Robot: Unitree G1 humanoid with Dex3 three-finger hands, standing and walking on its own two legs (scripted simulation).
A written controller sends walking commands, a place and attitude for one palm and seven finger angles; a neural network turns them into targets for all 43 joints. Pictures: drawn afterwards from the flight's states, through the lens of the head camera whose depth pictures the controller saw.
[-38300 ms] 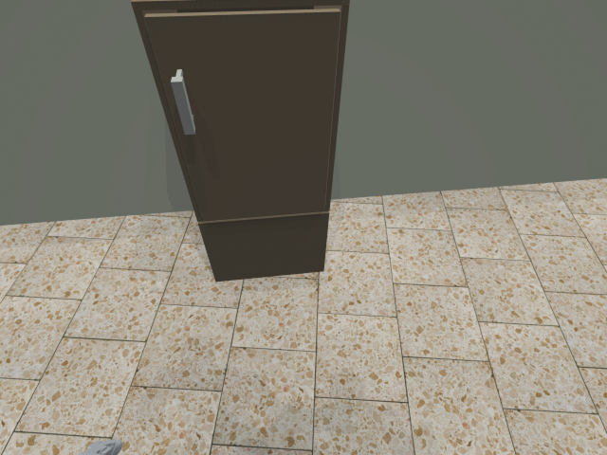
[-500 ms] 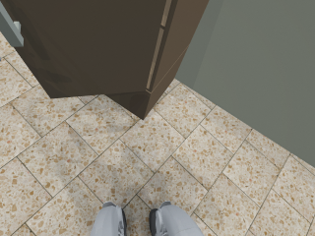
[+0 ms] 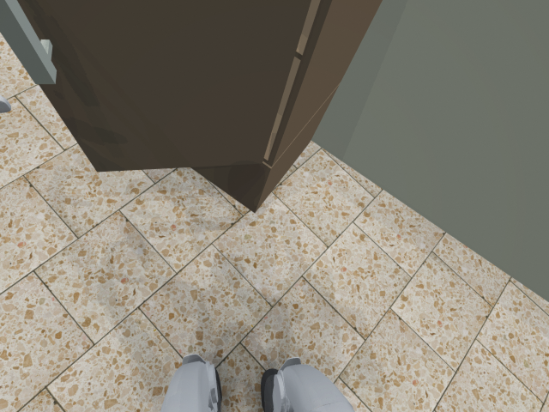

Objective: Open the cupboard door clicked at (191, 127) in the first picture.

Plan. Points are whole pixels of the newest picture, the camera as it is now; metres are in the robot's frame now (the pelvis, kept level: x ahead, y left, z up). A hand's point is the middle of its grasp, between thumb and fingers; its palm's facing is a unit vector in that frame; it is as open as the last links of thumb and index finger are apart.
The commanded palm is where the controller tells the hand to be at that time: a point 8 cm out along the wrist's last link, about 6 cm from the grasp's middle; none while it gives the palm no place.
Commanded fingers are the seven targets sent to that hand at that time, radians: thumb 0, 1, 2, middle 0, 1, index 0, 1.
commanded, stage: move the hooked fingers beside the handle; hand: left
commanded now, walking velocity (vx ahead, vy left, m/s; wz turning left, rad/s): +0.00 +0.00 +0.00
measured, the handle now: (22, 22) +0.59 +0.26 +0.10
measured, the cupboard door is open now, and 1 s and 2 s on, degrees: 43 43 43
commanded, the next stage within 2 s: slide the fingers in behind the handle in 0.68 s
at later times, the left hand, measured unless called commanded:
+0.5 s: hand out of the picture +0.52 +0.32 +0.10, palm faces +0.08 -1.00 -0.01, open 14.0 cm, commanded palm +0.53 +0.33 +0.09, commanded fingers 0.00 -0.50 0.30 -0.30 -1.20 -0.30 -1.20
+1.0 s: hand out of the picture +0.54 +0.31 +0.10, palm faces +0.07 -1.00 +0.00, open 14.0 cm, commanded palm +0.54 +0.32 +0.09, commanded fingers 0.00 -0.50 0.30 -0.30 -1.20 -0.30 -1.20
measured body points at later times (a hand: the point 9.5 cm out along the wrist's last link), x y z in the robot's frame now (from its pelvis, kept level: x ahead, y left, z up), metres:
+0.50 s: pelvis -0.01 +0.00 -0.01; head +0.16 +0.05 +0.40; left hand +0.51 +0.37 +0.11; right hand -0.05 -0.27 -0.09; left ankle +0.01 +0.06 -0.68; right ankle -0.02 -0.13 -0.68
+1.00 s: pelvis -0.01 +0.01 -0.01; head +0.17 +0.06 +0.40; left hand +0.53 +0.36 +0.10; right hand -0.06 -0.25 -0.09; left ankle +0.01 +0.06 -0.68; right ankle -0.02 -0.13 -0.68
